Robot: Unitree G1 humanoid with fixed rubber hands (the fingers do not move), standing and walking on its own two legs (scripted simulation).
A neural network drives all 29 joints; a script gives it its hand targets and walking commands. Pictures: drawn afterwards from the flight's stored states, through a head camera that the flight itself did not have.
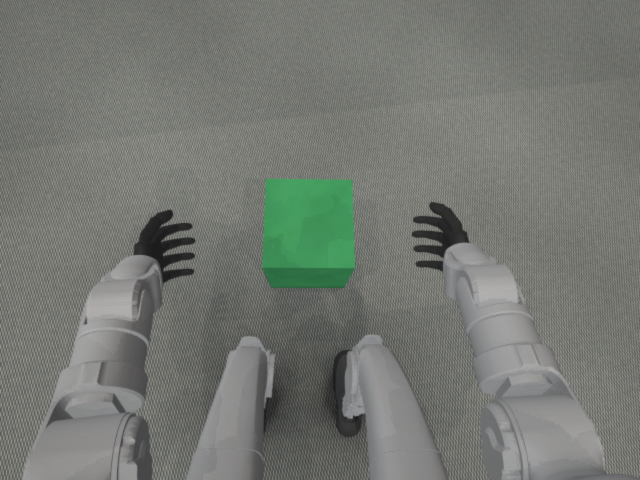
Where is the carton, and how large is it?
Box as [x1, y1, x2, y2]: [262, 179, 354, 287]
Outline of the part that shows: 266,179 262,267 271,287 343,287 354,268 351,180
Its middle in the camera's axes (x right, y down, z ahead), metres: -0.03 +0.00 +0.99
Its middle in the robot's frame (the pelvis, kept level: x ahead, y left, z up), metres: +0.54 +0.02 -0.53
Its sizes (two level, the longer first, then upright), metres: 0.210 0.200 0.250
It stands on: the floor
